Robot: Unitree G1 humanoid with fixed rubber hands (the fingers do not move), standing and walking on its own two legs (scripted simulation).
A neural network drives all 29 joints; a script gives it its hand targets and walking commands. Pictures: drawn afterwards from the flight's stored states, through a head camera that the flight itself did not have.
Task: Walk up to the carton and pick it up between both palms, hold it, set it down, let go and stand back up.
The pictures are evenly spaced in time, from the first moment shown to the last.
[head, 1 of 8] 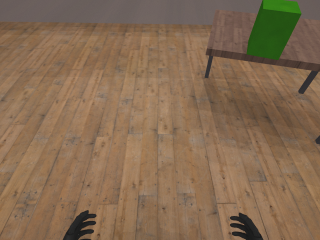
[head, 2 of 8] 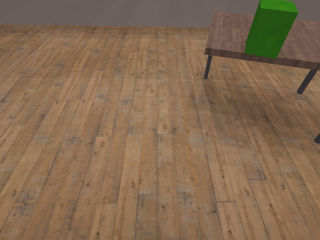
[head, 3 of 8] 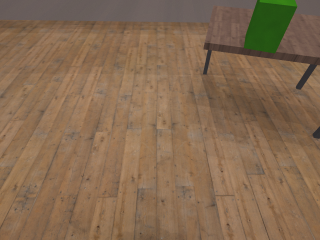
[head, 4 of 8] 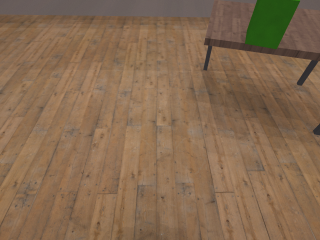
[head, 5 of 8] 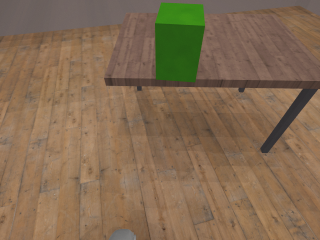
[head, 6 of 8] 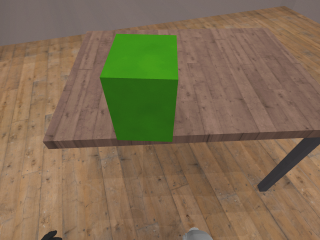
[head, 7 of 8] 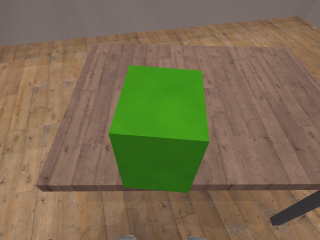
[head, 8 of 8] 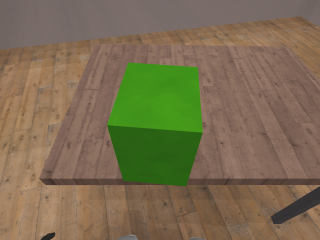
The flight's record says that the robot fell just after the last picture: no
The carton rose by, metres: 0.00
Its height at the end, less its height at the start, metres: +0.00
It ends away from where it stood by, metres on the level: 0.00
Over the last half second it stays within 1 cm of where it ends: yes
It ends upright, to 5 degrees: yes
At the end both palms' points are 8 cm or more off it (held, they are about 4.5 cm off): yes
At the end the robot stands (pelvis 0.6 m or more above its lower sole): yes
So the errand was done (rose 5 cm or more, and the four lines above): no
